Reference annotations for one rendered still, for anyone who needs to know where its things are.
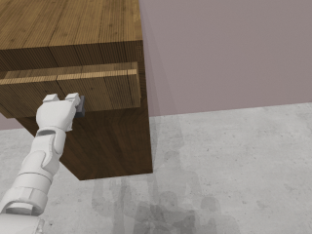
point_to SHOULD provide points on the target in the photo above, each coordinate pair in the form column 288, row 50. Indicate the cabinet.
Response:
column 40, row 34

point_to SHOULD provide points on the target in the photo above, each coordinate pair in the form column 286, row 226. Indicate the robot left upper arm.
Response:
column 21, row 224

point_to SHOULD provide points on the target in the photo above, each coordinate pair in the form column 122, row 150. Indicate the drawer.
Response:
column 105, row 87

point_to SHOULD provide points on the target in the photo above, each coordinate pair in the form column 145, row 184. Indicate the robot left hand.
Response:
column 57, row 113

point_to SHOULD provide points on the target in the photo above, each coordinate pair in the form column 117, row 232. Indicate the handle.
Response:
column 80, row 110

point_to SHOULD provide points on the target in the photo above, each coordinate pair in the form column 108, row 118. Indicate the left robot forearm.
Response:
column 28, row 194

